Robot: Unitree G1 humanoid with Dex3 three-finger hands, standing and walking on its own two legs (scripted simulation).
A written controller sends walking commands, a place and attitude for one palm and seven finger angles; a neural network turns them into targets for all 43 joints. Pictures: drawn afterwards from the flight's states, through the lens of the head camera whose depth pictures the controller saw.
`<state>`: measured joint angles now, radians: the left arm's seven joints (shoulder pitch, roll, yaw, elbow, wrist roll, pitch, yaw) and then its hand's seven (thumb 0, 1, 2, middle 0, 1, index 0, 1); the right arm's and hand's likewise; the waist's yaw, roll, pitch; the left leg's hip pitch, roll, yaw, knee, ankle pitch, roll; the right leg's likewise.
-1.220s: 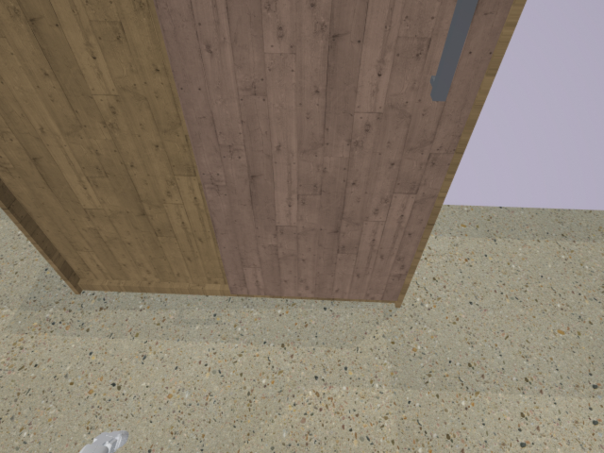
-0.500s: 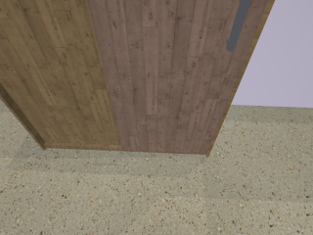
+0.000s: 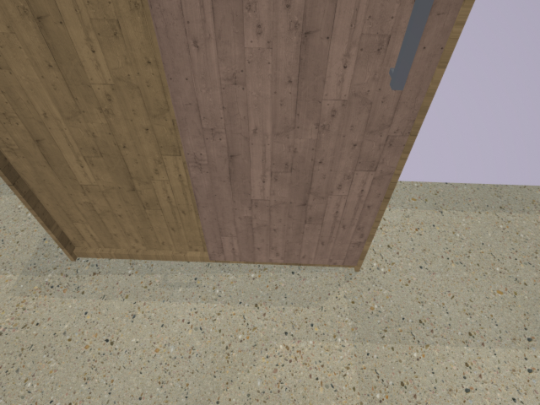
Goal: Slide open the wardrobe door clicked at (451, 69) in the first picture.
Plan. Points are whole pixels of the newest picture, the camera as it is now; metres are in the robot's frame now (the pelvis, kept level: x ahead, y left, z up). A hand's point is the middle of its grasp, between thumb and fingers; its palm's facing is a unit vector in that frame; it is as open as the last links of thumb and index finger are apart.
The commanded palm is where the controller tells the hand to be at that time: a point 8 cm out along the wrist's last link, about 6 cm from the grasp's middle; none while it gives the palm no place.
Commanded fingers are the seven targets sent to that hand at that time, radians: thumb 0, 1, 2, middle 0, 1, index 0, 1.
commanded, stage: look at it before walking up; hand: right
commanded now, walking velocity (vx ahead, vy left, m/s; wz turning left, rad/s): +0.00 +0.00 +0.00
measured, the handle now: (412, 23) +0.75 -0.23 +0.24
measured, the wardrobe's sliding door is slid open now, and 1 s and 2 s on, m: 0.00 0.00 0.00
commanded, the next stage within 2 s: take the last steps up to it in 0.22 s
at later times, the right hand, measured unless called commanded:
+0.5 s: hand out of the picture +0.07 -0.23 -0.17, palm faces +0.00 +0.96 -0.29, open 7.4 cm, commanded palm none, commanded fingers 0.00 -0.90 -0.90 0.20 0.30 0.20 0.30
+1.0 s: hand (423, 397) +0.19 -0.26 -0.18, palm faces +0.03 +0.99 -0.15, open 7.3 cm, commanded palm none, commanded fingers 0.00 -0.90 -0.90 0.20 0.30 0.20 0.30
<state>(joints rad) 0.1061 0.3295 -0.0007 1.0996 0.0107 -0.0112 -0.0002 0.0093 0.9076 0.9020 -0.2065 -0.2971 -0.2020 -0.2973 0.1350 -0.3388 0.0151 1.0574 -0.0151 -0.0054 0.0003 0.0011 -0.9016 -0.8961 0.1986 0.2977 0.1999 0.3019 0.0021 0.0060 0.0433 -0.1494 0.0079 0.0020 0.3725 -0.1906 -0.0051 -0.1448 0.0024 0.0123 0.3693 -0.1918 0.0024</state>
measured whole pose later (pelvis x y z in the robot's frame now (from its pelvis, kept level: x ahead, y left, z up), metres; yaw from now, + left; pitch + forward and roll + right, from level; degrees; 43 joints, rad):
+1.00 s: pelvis +0.14 -0.08 +0.00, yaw -1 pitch -1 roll +1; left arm 0.53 0.05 -0.01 1.17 0.02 -0.07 0.04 0.01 0.91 0.90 -0.21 -0.30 -0.20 -0.30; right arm 0.22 -0.18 -0.06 1.02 -0.03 0.02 0.00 0.01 -0.93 -0.90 0.19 0.30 0.20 0.30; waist 0.04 0.03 0.06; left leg -0.58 0.08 0.10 0.90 -0.20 -0.01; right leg 0.05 0.06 -0.12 0.26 -0.31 -0.09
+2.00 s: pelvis +0.20 -0.10 -0.01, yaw -1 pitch +0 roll +0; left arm 0.30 0.17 0.05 1.08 0.02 0.03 0.03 0.01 0.91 0.90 -0.21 -0.30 -0.20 -0.30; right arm 0.30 -0.19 -0.04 1.05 -0.02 0.04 -0.01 0.00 -0.91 -0.90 0.19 0.30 0.19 0.30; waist 0.03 0.01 0.02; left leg -0.16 0.03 0.03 0.44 -0.28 -0.01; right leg -0.31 -0.05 -0.06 0.46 -0.15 0.02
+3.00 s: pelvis +0.20 -0.12 -0.01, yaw +0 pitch -1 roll +0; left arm 0.25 0.18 0.00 1.03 0.02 -0.02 0.02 0.01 0.93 0.90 -0.20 -0.30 -0.20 -0.30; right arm 0.28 -0.22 0.00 1.03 -0.02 0.00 -0.03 0.00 -0.91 -0.90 0.19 0.30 0.20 0.30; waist 0.00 0.01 0.02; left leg -0.17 0.05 0.01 0.51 -0.33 -0.04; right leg -0.27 0.00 -0.05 0.53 -0.25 -0.03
